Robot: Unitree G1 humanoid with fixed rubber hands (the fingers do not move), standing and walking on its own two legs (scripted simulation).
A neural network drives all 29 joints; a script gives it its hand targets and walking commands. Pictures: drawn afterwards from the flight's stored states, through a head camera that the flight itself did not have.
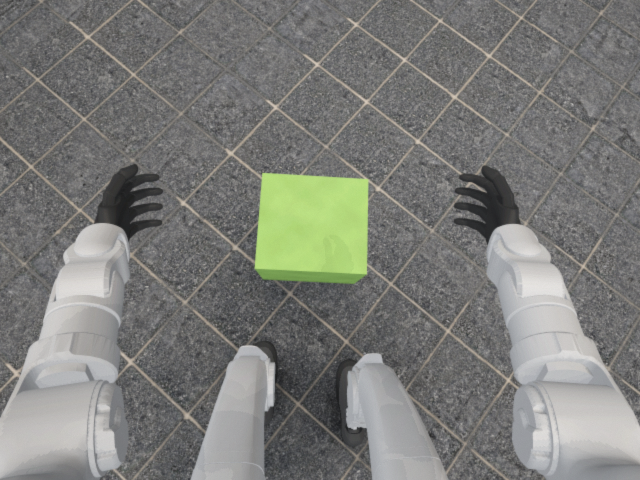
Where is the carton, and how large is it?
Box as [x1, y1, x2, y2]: [255, 173, 367, 283]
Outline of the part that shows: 262,173 255,269 263,279 354,283 366,274 367,179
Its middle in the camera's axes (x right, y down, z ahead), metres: -0.01 -0.01 +0.99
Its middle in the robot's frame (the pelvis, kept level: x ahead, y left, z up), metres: +0.51 +0.00 -0.58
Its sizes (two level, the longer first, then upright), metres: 0.252 0.228 0.210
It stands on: the floor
